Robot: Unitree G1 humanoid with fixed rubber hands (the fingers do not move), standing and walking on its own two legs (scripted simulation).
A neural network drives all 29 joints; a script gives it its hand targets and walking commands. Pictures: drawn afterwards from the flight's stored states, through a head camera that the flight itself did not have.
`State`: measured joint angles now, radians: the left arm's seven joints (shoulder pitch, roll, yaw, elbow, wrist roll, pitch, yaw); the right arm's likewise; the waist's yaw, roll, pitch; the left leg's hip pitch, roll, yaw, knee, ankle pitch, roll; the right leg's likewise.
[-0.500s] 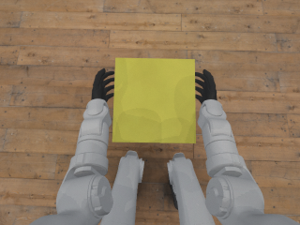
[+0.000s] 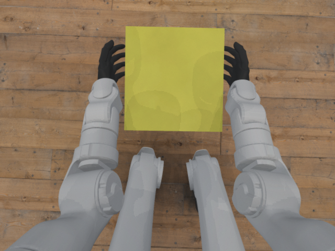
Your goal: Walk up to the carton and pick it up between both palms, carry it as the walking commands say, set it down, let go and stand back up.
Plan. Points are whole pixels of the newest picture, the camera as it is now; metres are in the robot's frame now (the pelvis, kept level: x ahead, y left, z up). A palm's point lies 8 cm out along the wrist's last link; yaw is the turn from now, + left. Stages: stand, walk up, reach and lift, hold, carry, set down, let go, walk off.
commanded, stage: set down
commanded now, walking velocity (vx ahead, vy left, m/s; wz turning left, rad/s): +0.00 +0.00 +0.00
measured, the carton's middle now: (172, 89) +0.47 +0.02 -0.18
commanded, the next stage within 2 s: none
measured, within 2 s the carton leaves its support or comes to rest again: rests again in 1.94 s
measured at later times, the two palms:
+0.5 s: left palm (117, 78) +0.49 +0.16 -0.18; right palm (225, 81) +0.49 -0.13 -0.18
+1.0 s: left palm (123, 81) +0.51 +0.17 -0.26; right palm (218, 83) +0.51 -0.13 -0.27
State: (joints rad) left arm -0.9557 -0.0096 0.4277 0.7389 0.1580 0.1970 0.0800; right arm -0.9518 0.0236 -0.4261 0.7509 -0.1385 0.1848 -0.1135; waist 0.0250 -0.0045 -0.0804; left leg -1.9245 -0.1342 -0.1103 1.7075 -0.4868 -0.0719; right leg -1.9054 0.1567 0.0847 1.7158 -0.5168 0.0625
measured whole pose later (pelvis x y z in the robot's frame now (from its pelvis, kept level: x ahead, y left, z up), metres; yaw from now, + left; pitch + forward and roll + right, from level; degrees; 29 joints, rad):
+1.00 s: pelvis -0.01 +0.00 -0.11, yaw -1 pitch +40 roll -1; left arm -1.27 0.14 0.36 0.84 0.07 0.19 0.11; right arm -1.27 -0.12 -0.33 0.87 -0.02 0.17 -0.17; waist 0.04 -0.01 0.22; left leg -2.23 -0.15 -0.09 2.09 -0.54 -0.09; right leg -2.22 0.20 0.06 2.09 -0.57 0.10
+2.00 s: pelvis +0.00 +0.00 -0.13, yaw -1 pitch +37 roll +0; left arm -1.28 0.16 0.35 0.98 0.07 0.15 0.10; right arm -1.28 -0.13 -0.32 1.00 -0.03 0.12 -0.16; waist 0.03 -0.02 0.27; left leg -2.24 -0.11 -0.05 2.17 -0.58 -0.07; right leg -2.23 0.16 0.04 2.18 -0.60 0.07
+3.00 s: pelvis -0.01 +0.00 -0.13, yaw +0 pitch +36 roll +0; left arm -1.33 0.29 0.17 1.12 -0.11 0.01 0.12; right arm -1.30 -0.25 -0.14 1.06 0.13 0.03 -0.16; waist 0.02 -0.01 0.35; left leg -2.23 -0.08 -0.03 2.16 -0.55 -0.05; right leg -2.22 0.12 0.03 2.17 -0.58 0.05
